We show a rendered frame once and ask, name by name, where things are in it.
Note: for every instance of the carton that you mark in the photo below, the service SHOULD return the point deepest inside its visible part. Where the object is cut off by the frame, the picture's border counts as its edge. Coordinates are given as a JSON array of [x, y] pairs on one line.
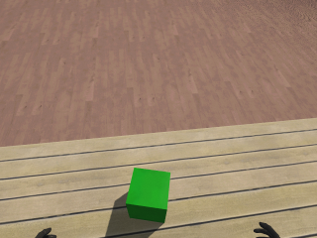
[[147, 197]]

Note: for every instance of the robot right hand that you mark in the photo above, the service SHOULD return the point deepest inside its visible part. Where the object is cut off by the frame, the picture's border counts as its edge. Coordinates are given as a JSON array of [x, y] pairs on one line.
[[267, 230]]

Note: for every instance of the robot left hand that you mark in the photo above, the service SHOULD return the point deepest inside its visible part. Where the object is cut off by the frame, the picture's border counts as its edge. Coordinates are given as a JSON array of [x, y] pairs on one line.
[[45, 234]]

